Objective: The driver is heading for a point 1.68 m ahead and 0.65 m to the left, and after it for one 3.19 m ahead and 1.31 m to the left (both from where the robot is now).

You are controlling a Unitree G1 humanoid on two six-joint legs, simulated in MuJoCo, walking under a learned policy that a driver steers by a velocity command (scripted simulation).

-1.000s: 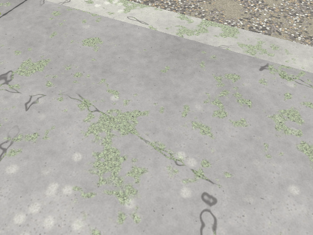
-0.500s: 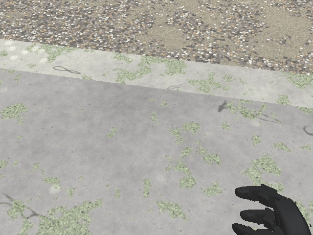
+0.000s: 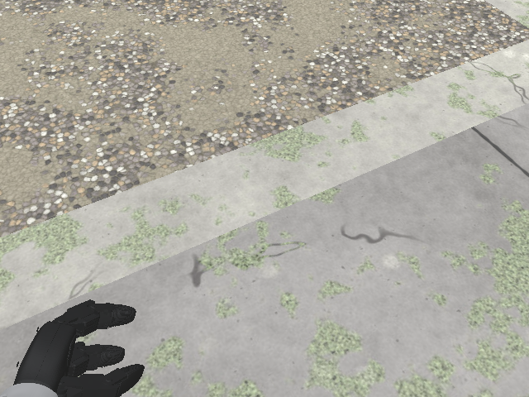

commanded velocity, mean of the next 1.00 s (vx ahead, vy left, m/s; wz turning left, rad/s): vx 1.00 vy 0.00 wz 0.61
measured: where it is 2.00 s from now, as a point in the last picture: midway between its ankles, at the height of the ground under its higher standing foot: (28, 92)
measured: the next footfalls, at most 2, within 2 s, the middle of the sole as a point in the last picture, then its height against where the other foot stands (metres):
right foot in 0.10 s outside the picture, level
left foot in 0.54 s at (196, 313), level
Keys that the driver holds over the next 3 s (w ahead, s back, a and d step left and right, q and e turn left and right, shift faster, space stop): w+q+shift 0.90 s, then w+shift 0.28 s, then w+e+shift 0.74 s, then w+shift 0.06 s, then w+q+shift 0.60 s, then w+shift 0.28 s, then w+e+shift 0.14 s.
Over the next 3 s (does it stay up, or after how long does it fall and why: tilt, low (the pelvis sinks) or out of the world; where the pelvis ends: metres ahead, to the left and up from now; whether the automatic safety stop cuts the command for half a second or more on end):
stays up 2.61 1.07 0.02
